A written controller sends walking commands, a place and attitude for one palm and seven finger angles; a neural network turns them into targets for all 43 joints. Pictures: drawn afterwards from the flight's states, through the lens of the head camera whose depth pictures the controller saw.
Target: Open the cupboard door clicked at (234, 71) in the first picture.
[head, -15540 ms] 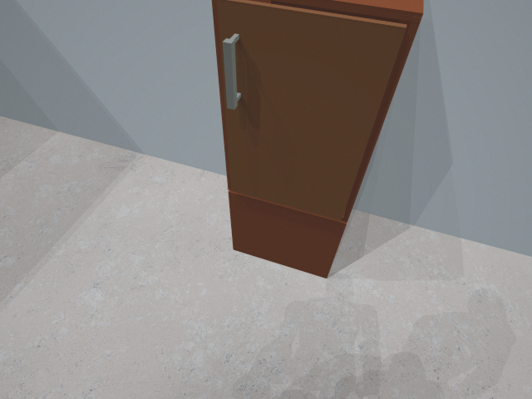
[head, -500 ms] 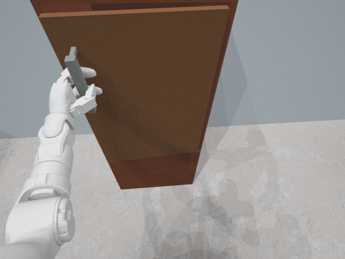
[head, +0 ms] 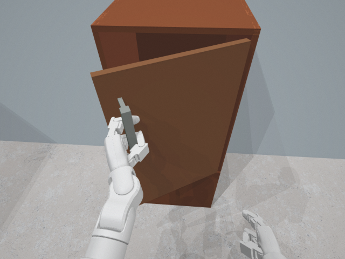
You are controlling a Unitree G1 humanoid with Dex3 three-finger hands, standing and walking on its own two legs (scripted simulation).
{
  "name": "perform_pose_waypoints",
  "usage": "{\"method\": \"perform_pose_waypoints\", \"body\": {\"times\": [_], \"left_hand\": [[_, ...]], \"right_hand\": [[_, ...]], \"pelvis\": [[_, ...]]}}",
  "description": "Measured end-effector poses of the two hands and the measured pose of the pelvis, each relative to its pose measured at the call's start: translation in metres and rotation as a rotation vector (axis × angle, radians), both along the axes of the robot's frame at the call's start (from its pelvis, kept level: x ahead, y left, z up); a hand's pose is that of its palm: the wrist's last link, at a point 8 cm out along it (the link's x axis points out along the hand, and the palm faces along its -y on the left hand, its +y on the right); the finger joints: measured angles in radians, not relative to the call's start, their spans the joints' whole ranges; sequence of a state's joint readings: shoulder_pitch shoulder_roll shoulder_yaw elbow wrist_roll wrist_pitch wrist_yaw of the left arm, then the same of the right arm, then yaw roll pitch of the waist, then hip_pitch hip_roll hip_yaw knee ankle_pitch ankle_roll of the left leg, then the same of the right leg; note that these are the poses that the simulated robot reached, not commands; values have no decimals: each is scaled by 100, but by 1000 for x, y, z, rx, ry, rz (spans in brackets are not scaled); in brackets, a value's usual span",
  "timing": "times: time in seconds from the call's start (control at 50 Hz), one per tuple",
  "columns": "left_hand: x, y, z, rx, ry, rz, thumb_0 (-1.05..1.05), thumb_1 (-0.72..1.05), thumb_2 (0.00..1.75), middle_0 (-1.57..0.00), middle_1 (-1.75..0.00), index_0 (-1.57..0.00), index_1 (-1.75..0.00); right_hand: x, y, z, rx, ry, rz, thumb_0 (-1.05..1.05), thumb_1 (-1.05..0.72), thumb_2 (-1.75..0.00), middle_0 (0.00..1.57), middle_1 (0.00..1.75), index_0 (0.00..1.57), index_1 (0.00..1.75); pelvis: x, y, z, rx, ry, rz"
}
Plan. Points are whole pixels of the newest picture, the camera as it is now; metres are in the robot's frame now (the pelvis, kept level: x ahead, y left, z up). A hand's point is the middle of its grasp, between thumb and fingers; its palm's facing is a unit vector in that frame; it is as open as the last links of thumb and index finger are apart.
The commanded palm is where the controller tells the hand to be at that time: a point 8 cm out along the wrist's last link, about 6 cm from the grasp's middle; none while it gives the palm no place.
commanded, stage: pull the door open along its arc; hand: left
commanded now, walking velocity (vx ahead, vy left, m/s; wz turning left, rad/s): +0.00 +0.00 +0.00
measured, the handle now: (128, 130) +0.38 +0.14 +0.12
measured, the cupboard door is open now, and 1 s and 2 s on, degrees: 29 39 41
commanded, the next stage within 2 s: open thumb and fingers to let go in 0.32 s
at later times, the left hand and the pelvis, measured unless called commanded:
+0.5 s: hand (159, 165) +0.28 +0.05 +0.12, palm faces +0.31 -0.95 -0.01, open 6.0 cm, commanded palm +0.23 +0.09 +0.11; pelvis +0.00 -0.01 +0.00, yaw +1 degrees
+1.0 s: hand (150, 164) +0.28 +0.07 +0.12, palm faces +0.34 -0.94 -0.02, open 13.3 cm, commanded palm +0.23 +0.09 +0.11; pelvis -0.01 +0.00 +0.00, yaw +2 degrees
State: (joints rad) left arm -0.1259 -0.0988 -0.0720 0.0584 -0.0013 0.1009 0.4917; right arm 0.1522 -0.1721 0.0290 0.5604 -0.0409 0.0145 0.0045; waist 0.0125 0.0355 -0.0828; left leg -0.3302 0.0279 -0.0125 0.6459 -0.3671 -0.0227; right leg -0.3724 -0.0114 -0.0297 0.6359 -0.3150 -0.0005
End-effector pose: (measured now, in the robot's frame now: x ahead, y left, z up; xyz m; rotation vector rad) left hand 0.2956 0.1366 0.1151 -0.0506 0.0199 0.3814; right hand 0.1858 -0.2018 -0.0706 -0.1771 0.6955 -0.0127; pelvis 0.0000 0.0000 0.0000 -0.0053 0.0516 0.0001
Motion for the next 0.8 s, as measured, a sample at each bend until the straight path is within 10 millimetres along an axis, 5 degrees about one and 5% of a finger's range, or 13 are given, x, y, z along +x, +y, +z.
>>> {"method": "perform_pose_waypoints", "body": {"times": [0.36,0.52,0.66,0.8], "left_hand": [[-54,-44,3,58,14,-110,4,70,75,-34,-132,-36,-134],[-47,-39,3,46,25,-51,3,66,78,-37,-132,-38,-134],[-50,-27,4,60,13,-8,2,48,72,-37,-130,-39,-132],[-53,-22,5,64,-4,-10,1,12,57,-34,-126,-35,-127]], "right_hand": [[-10,-18,-10,25,72,-25,1,-90,-90,20,30,20,30],[-3,-16,-10,-7,84,2,1,-90,-90,20,30,20,30],[6,-4,-4,10,52,25,1,-90,-90,20,30,20,30],[4,8,-6,9,48,47,1,-90,-90,20,30,20,30]], "pelvis": [[6,-14,2,-5,-74,12],[2,-14,2,-6,-83,24],[1,-11,2,-3,-75,24],[-5,-5,1,-7,-85,38]]}}
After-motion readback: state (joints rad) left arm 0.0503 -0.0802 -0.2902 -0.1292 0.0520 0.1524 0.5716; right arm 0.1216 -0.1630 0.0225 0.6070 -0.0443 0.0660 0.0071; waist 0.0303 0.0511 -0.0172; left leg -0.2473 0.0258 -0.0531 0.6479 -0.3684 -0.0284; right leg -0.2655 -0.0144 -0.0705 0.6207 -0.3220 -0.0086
